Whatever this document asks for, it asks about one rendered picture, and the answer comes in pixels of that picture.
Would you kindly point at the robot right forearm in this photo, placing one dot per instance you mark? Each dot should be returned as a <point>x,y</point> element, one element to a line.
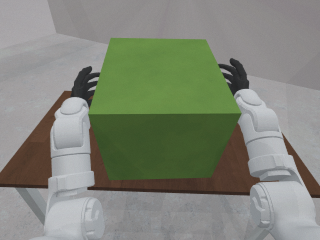
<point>268,156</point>

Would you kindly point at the robot right hand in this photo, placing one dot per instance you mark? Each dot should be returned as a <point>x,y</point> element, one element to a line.
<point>238,78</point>

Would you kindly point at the table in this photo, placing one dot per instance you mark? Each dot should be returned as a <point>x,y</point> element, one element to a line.
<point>31,167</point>

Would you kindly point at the robot left hand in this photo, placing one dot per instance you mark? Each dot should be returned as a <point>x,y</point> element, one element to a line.
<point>81,85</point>

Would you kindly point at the left robot upper arm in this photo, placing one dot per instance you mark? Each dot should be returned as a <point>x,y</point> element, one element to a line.
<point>74,219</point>

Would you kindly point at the carton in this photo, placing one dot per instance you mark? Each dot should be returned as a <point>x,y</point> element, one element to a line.
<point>161,109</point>

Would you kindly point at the robot left forearm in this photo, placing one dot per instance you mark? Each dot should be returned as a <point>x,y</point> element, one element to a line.
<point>70,152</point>

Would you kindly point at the right robot upper arm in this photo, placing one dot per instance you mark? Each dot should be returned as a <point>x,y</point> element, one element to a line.
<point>285,209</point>

